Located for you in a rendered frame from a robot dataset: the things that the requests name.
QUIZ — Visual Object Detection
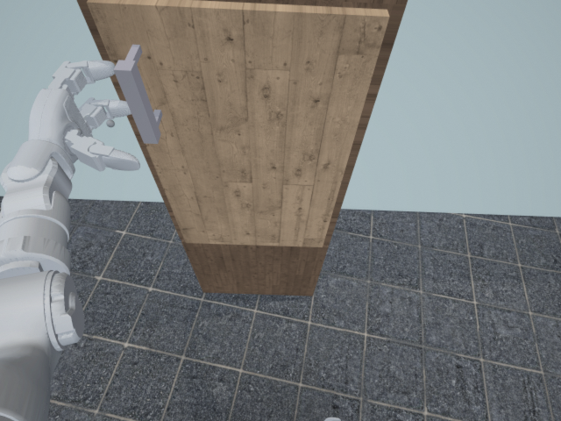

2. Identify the left robot upper arm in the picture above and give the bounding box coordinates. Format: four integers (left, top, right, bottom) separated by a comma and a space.
0, 270, 84, 421

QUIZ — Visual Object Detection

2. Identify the robot left hand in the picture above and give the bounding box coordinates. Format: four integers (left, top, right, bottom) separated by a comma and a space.
28, 61, 140, 172

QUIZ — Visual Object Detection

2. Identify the cupboard door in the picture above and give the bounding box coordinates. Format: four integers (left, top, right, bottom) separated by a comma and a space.
87, 0, 389, 247

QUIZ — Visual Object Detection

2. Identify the handle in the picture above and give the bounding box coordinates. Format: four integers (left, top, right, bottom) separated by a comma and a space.
113, 45, 162, 144

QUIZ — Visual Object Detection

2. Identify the left robot forearm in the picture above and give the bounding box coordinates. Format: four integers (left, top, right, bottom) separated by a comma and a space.
0, 139, 75, 279

